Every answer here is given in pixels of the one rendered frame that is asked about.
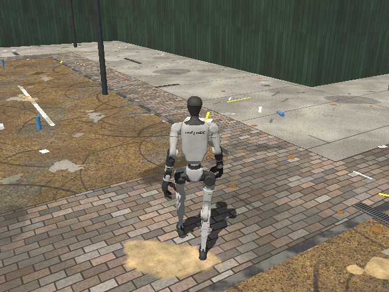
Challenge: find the robot left upper arm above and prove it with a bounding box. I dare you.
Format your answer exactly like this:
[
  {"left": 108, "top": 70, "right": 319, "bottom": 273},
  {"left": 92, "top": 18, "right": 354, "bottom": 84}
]
[{"left": 169, "top": 122, "right": 182, "bottom": 158}]

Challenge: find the robot left hand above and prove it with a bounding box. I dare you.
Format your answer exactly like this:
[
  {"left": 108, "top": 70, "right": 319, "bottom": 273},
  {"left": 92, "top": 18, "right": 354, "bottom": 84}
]
[{"left": 162, "top": 181, "right": 176, "bottom": 199}]

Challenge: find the robot right hand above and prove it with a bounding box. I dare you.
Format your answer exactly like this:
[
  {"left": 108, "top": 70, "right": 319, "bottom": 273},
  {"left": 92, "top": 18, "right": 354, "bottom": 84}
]
[{"left": 209, "top": 166, "right": 223, "bottom": 178}]

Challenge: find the robot left forearm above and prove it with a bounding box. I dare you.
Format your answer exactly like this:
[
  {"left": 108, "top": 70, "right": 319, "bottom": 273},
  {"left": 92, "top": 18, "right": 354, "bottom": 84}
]
[{"left": 163, "top": 149, "right": 175, "bottom": 182}]

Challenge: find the robot right forearm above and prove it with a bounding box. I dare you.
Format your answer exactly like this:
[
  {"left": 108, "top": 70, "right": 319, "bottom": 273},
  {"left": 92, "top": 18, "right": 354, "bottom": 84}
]
[{"left": 215, "top": 146, "right": 223, "bottom": 169}]

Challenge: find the right robot foot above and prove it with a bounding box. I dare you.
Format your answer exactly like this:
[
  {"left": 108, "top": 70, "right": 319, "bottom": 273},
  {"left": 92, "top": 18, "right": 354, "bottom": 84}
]
[{"left": 199, "top": 245, "right": 208, "bottom": 261}]

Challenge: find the robot right upper arm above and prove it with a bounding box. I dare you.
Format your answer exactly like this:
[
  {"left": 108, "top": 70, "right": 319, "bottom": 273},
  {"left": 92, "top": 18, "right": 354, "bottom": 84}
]
[{"left": 207, "top": 122, "right": 221, "bottom": 155}]

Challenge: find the humanoid robot torso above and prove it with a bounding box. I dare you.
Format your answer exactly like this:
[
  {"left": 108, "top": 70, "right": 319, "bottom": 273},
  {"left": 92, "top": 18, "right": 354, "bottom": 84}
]
[{"left": 181, "top": 120, "right": 209, "bottom": 183}]

